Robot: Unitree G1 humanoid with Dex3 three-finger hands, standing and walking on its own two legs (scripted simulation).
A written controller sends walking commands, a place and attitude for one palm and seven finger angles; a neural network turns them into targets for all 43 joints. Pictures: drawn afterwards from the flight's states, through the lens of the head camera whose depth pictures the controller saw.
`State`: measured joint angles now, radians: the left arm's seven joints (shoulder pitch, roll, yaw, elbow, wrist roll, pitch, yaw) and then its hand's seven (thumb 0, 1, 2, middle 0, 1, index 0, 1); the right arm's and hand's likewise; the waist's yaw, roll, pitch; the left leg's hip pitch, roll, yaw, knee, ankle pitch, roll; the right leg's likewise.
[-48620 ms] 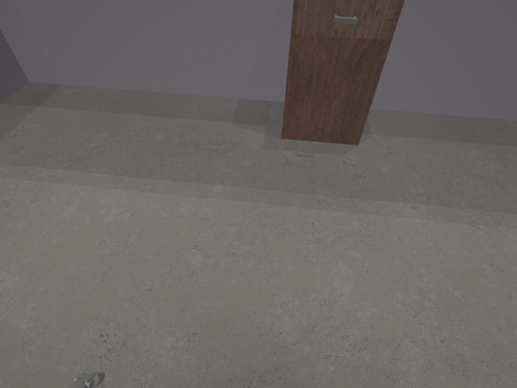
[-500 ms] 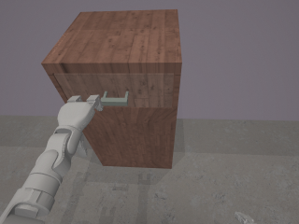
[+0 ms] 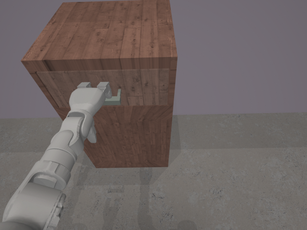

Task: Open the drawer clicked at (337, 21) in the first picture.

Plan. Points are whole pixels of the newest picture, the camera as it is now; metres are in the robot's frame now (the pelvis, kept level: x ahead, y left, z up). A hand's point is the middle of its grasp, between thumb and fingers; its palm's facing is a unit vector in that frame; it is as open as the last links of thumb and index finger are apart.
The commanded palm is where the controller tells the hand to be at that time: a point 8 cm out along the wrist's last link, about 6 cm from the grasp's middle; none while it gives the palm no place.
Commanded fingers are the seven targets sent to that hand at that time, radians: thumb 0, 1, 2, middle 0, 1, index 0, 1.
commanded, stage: move the hooked fingers above the handle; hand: left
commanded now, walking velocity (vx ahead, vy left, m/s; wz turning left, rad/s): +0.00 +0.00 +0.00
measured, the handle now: (107, 96) +0.56 +0.18 -0.01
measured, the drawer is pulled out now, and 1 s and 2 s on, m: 0.00 0.00 0.00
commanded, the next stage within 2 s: none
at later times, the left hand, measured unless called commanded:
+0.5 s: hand (110, 95) +0.50 +0.15 +0.04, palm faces -0.02 -0.05 -1.00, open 13.8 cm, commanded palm +0.48 +0.18 +0.10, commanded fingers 0.00 -0.50 0.30 -0.30 -1.20 -0.30 -1.20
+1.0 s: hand (104, 97) +0.50 +0.17 +0.04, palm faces -0.01 -0.06 -1.00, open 13.8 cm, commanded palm +0.49 +0.18 +0.10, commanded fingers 0.00 -0.50 0.30 -0.30 -1.20 -0.30 -1.20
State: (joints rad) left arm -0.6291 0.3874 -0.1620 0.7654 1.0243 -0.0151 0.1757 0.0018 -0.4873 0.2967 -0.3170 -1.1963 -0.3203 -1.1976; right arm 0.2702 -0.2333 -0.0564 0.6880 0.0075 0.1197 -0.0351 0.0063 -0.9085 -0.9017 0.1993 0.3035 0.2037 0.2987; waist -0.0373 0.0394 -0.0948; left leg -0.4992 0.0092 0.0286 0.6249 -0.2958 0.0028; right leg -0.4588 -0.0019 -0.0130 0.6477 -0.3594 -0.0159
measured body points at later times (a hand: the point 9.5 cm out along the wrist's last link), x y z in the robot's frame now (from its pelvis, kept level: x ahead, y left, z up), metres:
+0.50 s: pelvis +0.00 +0.00 -0.01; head +0.08 -0.01 +0.43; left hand +0.50 +0.15 +0.10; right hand -0.01 -0.28 -0.14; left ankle +0.00 +0.12 -0.72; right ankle -0.03 -0.11 -0.72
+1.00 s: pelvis +0.01 +0.01 -0.01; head +0.09 +0.01 +0.43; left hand +0.50 +0.17 +0.10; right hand +0.02 -0.27 -0.14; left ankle +0.00 +0.12 -0.72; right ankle -0.03 -0.11 -0.72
